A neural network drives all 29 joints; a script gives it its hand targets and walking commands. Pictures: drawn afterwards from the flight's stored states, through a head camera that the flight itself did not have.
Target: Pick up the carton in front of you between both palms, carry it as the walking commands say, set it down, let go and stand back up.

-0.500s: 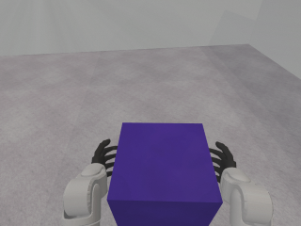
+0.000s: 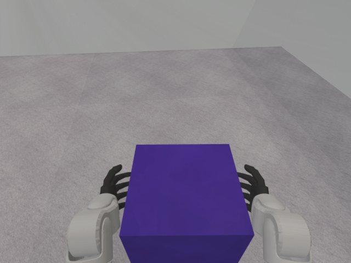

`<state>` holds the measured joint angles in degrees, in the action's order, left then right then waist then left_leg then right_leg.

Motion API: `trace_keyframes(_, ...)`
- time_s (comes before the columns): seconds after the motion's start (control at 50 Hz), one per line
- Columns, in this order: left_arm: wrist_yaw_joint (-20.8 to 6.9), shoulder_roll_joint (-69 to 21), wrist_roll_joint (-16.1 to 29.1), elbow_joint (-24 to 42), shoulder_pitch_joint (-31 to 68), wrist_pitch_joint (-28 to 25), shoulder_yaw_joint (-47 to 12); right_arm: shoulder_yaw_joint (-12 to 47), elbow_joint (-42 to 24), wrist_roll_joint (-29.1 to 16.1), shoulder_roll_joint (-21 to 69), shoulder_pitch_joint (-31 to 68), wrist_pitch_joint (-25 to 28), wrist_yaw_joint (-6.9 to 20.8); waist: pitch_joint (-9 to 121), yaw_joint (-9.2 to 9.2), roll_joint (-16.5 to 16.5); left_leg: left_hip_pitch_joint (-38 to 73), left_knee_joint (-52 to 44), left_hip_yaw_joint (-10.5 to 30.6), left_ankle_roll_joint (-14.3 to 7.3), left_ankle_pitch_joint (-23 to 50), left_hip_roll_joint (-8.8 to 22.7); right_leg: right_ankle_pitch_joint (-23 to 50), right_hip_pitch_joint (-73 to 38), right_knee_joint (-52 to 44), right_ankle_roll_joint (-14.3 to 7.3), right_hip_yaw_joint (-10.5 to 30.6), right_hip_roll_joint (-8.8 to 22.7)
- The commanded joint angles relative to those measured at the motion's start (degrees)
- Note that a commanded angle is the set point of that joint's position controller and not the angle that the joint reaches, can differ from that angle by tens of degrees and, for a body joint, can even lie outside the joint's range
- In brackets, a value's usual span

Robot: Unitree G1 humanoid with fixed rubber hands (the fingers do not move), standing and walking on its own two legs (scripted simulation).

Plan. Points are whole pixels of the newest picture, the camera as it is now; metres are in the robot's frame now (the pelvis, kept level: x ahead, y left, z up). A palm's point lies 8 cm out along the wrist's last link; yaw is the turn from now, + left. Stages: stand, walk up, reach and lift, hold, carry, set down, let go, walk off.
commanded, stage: carry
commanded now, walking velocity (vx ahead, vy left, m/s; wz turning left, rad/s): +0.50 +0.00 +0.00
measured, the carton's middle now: (183, 213) +0.26 +0.00 +0.01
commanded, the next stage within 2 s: none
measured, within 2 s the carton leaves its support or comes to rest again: neither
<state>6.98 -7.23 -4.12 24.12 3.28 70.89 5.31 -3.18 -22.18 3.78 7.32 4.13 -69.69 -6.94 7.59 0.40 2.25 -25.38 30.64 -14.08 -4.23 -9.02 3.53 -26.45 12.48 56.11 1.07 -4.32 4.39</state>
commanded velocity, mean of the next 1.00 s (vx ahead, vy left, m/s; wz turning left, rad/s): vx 0.18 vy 0.00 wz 0.00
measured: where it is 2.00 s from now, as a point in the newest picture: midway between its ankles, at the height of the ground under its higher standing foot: (180, 244)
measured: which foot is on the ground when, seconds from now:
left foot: down 0.00-0.38, up 0.40-0.72, down 0.74-1.00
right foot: up 0.00-0.36, down 0.38-1.00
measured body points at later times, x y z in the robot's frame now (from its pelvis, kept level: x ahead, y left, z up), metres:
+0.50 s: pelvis +0.32 -0.04 +0.01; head +0.32 -0.06 +0.46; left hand +0.57 +0.12 +0.09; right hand +0.59 -0.18 +0.08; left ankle +0.17 +0.07 -0.64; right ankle +0.39 -0.12 -0.73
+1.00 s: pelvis +0.51 -0.02 +0.01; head +0.50 -0.01 +0.46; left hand +0.78 +0.14 +0.09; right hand +0.77 -0.17 +0.09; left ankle +0.52 +0.08 -0.73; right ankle +0.39 -0.12 -0.72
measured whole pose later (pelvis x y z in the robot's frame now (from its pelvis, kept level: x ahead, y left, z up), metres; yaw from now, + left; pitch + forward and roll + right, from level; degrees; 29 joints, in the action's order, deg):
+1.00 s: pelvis +0.51 -0.02 +0.01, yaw +0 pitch +5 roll +1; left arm 6.6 -7.3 -4.6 25.9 4.1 70.4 4.2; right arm -3.7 -25.5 3.8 7.3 3.7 -69.3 -6.6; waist 6.9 0.5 1.7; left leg -19.8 29.9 -13.1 -2.3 -13.7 2.8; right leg -22.8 7.0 28.5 2.3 -9.6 4.7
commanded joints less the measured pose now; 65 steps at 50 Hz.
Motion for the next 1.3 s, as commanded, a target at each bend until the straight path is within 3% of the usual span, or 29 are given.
trace_keyframes(0.0,-11.2,-51.2,20.1,5.9,24.3,-1.6,-42.5,36.9,-5.9,-18.1,52.3,20.0,1.3,10.9,15.4,0.95,-7.1,35.5,-14.4,29.8,-6.3,11.1,19.1,3.6,28.5,16.1,-2.2,4.5,2.1)
trace_keyframes(0.02,-11.4,-53.1,20.0,5.7,24.2,-2.4,-42.7,38.0,-6.7,-18.6,54.0,21.3,1.9,11.2,14.0,0.56,-4.8,30.4,-16.3,25.4,-4.2,8.1,17.8,6.7,26.1,11.7,-2.1,4.7,3.5)
trace_keyframes(0.04,-11.4,-54.3,19.8,5.7,23.9,-3.2,-43.0,38.8,-7.4,-19.1,54.7,22.1,2.5,11.4,13.6,0.35,-6.0,27.3,-18.2,21.8,-3.1,3.9,16.6,8.7,23.8,7.5,-1.9,3.9,3.7)
trace_keyframes(0.12,-10.5,-53.9,17.8,6.5,20.6,-4.9,-42.9,40.4,-8.9,-20.4,53.1,20.4,3.6,12.1,9.7,0.51,-9.9,23.7,-23.3,14.3,-3.3,-2.3,14.3,14.1,22.5,-7.7,-0.3,-0.6,2.9)
trace_keyframes(0.2,-9.6,-50.2,17.4,9.1,19.3,-4.4,-42.5,40.4,-11.3,-20.4,48.6,19.3,3.1,11.8,5.5,0.70,-10.1,24.0,-22.7,8.8,-2.4,3.6,11.7,21.1,20.5,-21.1,-0.1,-4.8,1.2)
trace_keyframes(0.3,-9.1,-43.5,17.9,10.1,19.7,-1.6,-40.8,38.1,-11.2,-18.4,42.4,18.1,0.7,10.2,1.3,0.92,-11.4,26.1,-19.3,6.4,-0.5,7.8,11.5,23.7,16.3,-27.4,-1.4,-7.4,0.4)
trace_keyframes(0.34,-8.9,-41.4,18.0,8.9,18.9,-0.6,-39.3,37.5,-10.9,-17.9,40.7,19.0,-0.5,9.6,3.1,-0.31,-9.6,23.6,-8.4,2.3,1.4,15.6,9.2,19.1,5.3,-29.8,-2.1,-11.4,-2.7)
trace_keyframes(0.36,-8.8,-40.5,17.9,8.1,18.7,-0.2,-38.4,37.2,-10.5,-17.6,39.9,18.7,-1.1,9.2,6.6,-0.96,-6.3,18.4,2.5,0.4,3.0,17.1,6.8,16.0,-6.1,-29.5,-2.3,-10.6,-3.0)
trace_keyframes(0.38,-8.8,-39.6,17.6,7.5,18.2,0.1,-37.4,37.1,-11.1,-17.7,39.0,19.5,-1.8,8.9,9.3,-1.85,4.0,7.3,18.3,-0.3,6.2,8.4,3.0,10.8,-14.9,-35.9,-5.0,8.1,9.0)
trace_keyframes(0.4,-9.0,-40.0,18.1,7.0,19.5,0.2,-37.2,37.6,-12.2,-17.7,39.7,20.6,-2.3,8.9,12.9,-1.88,18.0,-8.3,33.7,3.2,8.3,-15.5,-4.1,17.9,-26.3,-41.5,-12.2,28.9,20.4)
trace_keyframes(0.42,-9.5,-42.1,19.0,7.1,19.0,0.3,-37.2,38.2,-11.4,-18.2,41.4,21.1,-2.4,9.1,12.2,-1.47,15.4,-12.0,41.0,10.3,6.7,-20.3,-2.3,33.5,-24.7,-41.4,-13.6,28.6,21.5)
trace_keyframes(0.44,-10.0,-44.8,19.5,7.4,20.1,0.0,-37.8,38.6,-11.2,-18.5,44.1,21.9,-2.1,9.5,12.6,-1.45,11.3,-11.9,43.2,12.0,5.3,-19.7,-0.1,46.6,-22.1,-38.7,-13.5,21.5,19.8)
trace_keyframes(0.48,-10.9,-50.0,20.4,8.3,22.3,-1.1,-39.5,39.5,-10.7,-19.0,49.4,22.4,-0.9,10.2,13.7,-1.20,2.3,-8.6,35.3,13.4,4.1,-14.5,3.4,51.0,-17.1,-38.3,-10.0,11.2,16.9)
trace_keyframes(0.5,-11.2,-51.8,20.9,9.0,23.3,-1.7,-40.4,40.0,-10.9,-19.0,51.4,22.4,-0.2,10.3,13.8,-0.87,2.8,-5.7,28.3,12.6,4.1,-12.4,3.6,48.8,-15.1,-39.4,-7.8,7.1,15.3)
trace_keyframes(0.52,-11.5,-52.7,21.3,9.7,23.8,-2.1,-41.0,40.1,-11.0,-18.7,52.7,22.0,0.4,10.3,13.7,-0.86,4.0,-3.4,23.2,10.9,4.3,-11.7,2.4,48.6,-14.0,-40.1,-7.3,4.8,14.3)
trace_keyframes(0.58,-12.0,-52.4,21.7,11.0,22.8,-2.7,-41.9,40.3,-11.2,-17.6,53.2,19.3,1.5,9.7,13.6,-0.66,5.1,1.6,9.0,7.8,5.1,-9.2,0.2,51.9,-12.5,-39.1,-7.8,-1.9,11.9)
trace_keyframes(0.64,-11.9,-50.0,21.1,11.0,20.2,-2.5,-41.5,40.4,-12.8,-17.6,50.8,18.9,1.3,9.3,13.2,-1.28,7.5,4.5,1.5,5.0,5.3,0.0,-1.0,53.0,-12.6,-37.0,-7.1,-4.6,11.0)
trace_keyframes(0.68,-11.6,-48.4,20.0,10.2,19.5,-2.0,-41.0,40.1,-12.5,-17.6,49.2,18.6,0.6,9.5,12.0,-0.91,6.0,9.4,-5.5,3.4,5.4,9.4,-0.8,46.9,-10.2,-33.9,-5.2,-6.6,9.1)
trace_keyframes(0.72,-11.3,-46.7,18.7,8.9,19.5,-1.4,-40.2,39.4,-11.8,-17.4,47.1,18.4,-0.2,9.9,10.4,-0.54,3.1,17.1,-10.9,4.7,5.5,19.2,2.3,36.9,-5.3,-30.2,-2.3,-6.6,7.2)
trace_keyframes(0.74,-11.1,-45.7,18.1,7.7,19.2,-0.9,-39.8,38.6,-11.2,-17.3,45.5,18.9,-0.8,10.1,11.4,-0.83,-1.1,23.2,-6.7,9.6,4.4,35.5,8.1,27.7,-0.1,-27.3,-0.5,-6.8,5.7)
trace_keyframes(0.76,-10.9,-45.3,18.1,7.7,19.9,-0.3,-40.2,38.0,-9.3,-17.3,45.1,19.5,-1.1,10.3,13.2,-0.79,-5.9,27.3,-3.1,12.4,0.9,45.4,11.5,19.6,2.2,-27.4,0.8,-4.0,4.3)
trace_keyframes(0.78,-10.8,-44.6,18.1,7.5,20.5,0.2,-40.1,37.2,-6.9,-17.3,45.6,18.7,-1.0,10.5,12.7,-0.58,-8.6,25.7,-3.5,14.6,-0.9,43.5,12.4,15.4,1.9,-27.9,1.1,-3.1,3.7)
trace_keyframes(0.8,-10.9,-44.9,18.2,7.2,21.3,0.4,-40.4,36.6,-5.4,-17.1,46.2,18.2,-0.9,10.7,12.0,-0.63,-9.5,22.8,-4.7,14.7,-1.1,39.5,11.7,15.7,-0.1,-28.9,1.0,-2.7,3.7)
trace_keyframes(0.9,-11.1,-49.4,20.1,7.6,24.4,-0.9,-42.0,37.1,-6.6,-18.2,50.5,20.8,0.4,10.9,15.0,-0.41,-5.8,23.1,0.2,9.6,0.9,44.6,7.8,32.1,-4.1,-27.9,1.5,-3.0,4.0)
trace_keyframes(1.02,-10.6,-50.0,19.4,8.0,21.7,-1.4,-41.1,38.7,-9.2,-18.9,50.5,20.7,0.7,10.5,16.0,-0.40,-4.9,25.5,1.6,9.2,0.1,49.9,7.5,32.9,-4.1,-30.4,1.8,-3.4,2.5)
trace_keyframes(1.14,-10.8,-49.0,18.9,8.4,20.7,-1.5,-40.4,39.3,-10.2,-18.7,49.6,20.6,0.5,10.4,13.9,-0.34,0.4,18.1,1.0,5.8,2.6,32.4,4.5,52.2,-9.5,-28.7,1.2,-3.0,4.9)
trace_keyframes(1.18,-10.8,-48.7,19.0,8.6,21.1,-1.5,-40.4,39.2,-10.2,-18.6,49.4,20.8,0.3,10.4,13.0,-0.33,-0.1,19.6,0.0,5.6,2.8,33.0,4.3,50.7,-7.8,-28.6,1.2,-3.2,4.7)
trace_keyframes(1.24,-10.9,-48.0,19.0,8.6,21.3,-1.2,-40.4,38.8,-9.6,-18.2,48.7,20.4,0.0,10.4,12.6,-0.36,-2.2,22.7,-0.1,6.8,1.9,39.9,5.8,41.8,-5.1,-30.2,1.4,-2.9,4.0)
trace_keyframes(1.28,-10.9,-47.4,19.0,8.2,21.5,-0.9,-40.4,38.3,-8.8,-17.8,48.3,20.0,-0.2,10.3,11.7,-0.38,-2.6,21.7,0.1,7.2,1.8,38.3,6.1,40.5,-5.7,-32.0,1.2,-2.6,4.0)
